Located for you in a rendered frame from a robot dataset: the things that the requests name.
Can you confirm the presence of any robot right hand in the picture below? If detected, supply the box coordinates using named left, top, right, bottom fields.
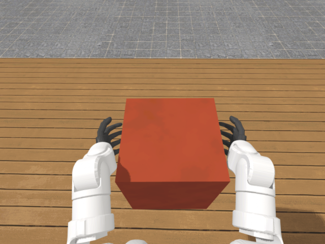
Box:
left=219, top=116, right=247, bottom=156

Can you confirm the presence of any robot left forearm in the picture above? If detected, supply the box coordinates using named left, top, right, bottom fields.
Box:
left=67, top=142, right=117, bottom=244

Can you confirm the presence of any robot right forearm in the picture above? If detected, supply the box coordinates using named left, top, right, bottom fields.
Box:
left=226, top=140, right=283, bottom=244

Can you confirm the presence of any robot left hand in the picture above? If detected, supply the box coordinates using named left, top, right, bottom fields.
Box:
left=96, top=117, right=122, bottom=155

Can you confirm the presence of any carton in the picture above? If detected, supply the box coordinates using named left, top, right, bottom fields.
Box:
left=115, top=98, right=230, bottom=209

